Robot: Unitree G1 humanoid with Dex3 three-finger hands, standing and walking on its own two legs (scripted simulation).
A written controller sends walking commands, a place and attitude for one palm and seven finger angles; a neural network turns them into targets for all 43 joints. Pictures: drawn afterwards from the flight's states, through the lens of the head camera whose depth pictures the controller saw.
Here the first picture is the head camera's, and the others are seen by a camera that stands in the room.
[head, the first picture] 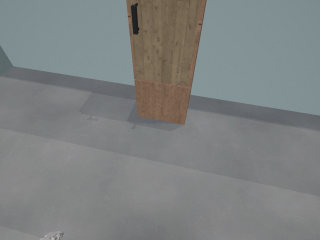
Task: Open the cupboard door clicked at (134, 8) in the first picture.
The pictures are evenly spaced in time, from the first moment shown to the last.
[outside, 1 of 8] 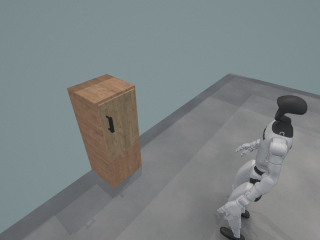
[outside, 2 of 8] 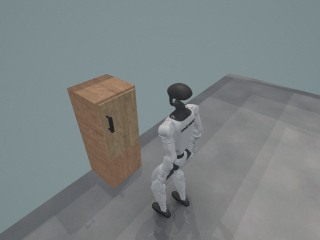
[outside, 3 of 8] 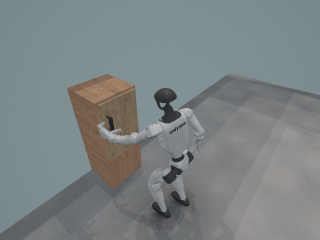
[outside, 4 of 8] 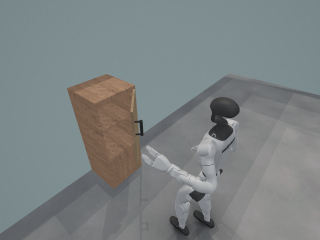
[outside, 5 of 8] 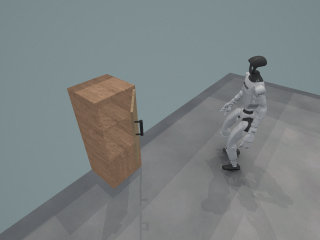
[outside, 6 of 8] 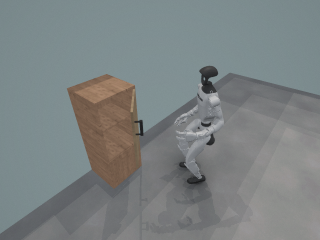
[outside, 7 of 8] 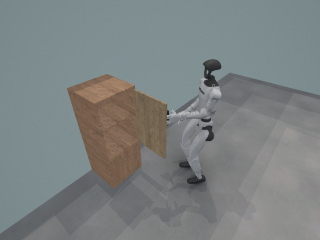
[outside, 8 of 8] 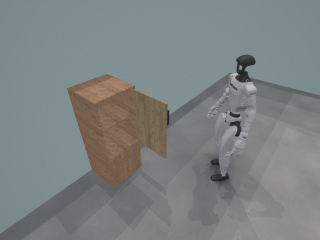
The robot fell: no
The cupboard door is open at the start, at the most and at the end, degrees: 0 89 88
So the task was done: yes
